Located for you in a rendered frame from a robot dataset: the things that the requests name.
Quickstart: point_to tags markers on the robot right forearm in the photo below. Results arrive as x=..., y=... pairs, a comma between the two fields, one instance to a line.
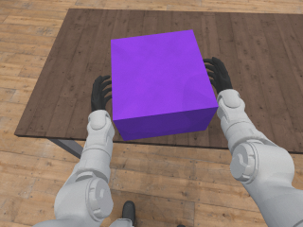
x=236, y=125

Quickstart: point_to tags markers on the robot right hand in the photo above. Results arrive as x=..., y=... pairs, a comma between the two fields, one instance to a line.
x=221, y=80

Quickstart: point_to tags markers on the left robot foot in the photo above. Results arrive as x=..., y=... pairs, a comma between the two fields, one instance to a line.
x=128, y=211

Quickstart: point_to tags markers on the table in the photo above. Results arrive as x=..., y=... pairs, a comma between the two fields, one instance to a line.
x=262, y=53

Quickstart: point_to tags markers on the robot left upper arm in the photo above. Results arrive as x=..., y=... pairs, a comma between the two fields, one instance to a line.
x=85, y=203

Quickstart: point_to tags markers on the robot left hand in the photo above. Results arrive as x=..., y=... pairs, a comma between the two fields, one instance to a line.
x=98, y=99

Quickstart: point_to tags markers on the robot right upper arm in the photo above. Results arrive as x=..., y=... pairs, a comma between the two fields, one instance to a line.
x=267, y=172

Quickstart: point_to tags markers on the robot left forearm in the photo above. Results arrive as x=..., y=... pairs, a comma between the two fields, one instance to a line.
x=97, y=151

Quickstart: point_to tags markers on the carton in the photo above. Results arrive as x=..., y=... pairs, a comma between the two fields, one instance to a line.
x=160, y=85

